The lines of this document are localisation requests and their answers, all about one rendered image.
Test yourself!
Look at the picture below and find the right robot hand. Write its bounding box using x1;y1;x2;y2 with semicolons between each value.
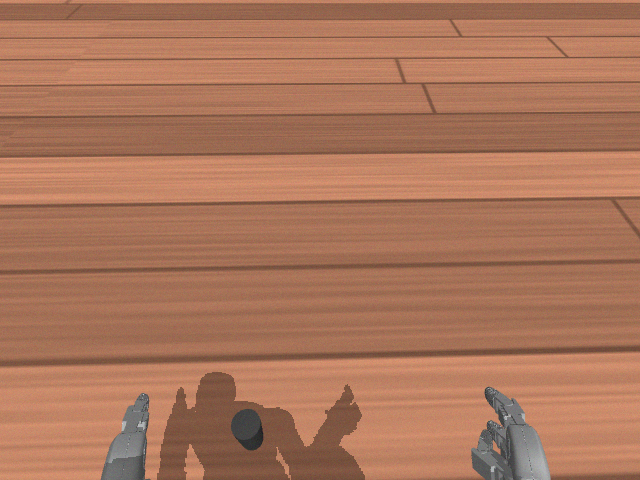
471;387;551;480

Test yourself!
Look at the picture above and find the cup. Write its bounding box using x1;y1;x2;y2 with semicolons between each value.
231;409;263;451

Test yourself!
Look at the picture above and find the left robot hand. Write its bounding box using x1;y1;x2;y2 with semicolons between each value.
101;393;150;480

